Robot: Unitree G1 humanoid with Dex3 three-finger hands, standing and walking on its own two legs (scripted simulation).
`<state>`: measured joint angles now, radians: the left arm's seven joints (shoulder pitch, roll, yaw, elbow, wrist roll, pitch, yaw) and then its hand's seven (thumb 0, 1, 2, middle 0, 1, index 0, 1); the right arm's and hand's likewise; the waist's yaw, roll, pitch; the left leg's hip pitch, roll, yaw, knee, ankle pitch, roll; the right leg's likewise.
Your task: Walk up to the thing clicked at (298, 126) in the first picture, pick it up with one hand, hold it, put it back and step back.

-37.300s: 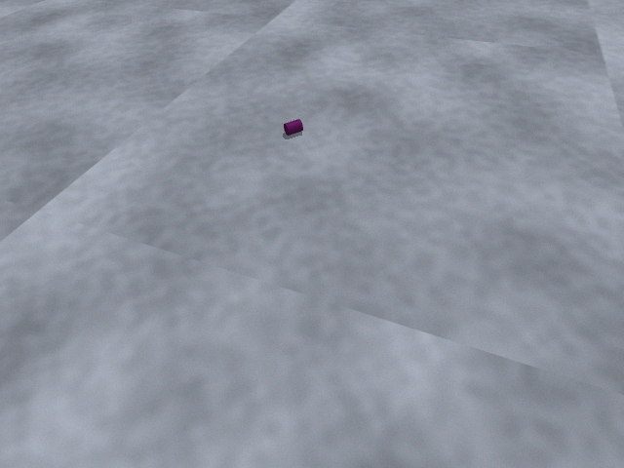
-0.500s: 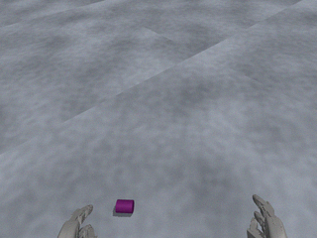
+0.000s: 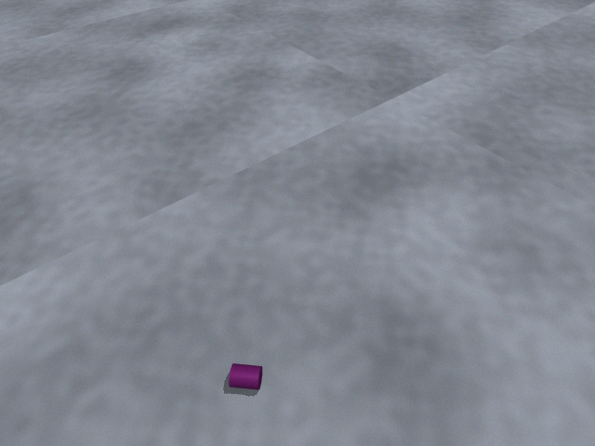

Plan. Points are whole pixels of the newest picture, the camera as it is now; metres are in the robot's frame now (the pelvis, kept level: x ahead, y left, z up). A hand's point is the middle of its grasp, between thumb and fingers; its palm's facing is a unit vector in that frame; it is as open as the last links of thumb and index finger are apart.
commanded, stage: stand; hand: left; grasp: from above
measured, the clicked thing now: (246, 376) +0.45 +0.23 -0.72
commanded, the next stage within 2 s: none
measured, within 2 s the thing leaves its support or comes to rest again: neither
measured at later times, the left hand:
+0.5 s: hand out of the picture +0.03 +0.24 -0.14, palm faces +0.04 -0.94 -0.34, open 7.4 cm
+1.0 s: hand out of the picture +0.06 +0.24 -0.14, palm faces +0.02 -0.94 -0.33, open 7.4 cm
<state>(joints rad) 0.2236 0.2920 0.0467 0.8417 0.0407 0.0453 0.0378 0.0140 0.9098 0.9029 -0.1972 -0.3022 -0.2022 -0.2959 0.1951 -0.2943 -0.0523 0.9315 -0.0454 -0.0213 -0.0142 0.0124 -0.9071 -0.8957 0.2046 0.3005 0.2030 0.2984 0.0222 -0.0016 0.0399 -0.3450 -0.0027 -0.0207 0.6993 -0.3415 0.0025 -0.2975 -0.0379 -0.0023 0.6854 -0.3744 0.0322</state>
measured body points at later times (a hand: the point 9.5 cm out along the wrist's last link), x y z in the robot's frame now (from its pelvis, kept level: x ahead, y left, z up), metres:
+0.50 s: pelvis -0.01 +0.00 +0.02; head -0.01 +0.00 +0.47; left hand +0.03 +0.29 -0.11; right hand +0.06 -0.28 -0.12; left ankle +0.02 +0.12 -0.72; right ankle -0.01 -0.14 -0.72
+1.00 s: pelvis +0.00 -0.01 +0.03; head +0.00 -0.01 +0.48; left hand +0.06 +0.28 -0.11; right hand +0.07 -0.30 -0.11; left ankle +0.02 +0.12 -0.72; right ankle -0.01 -0.14 -0.72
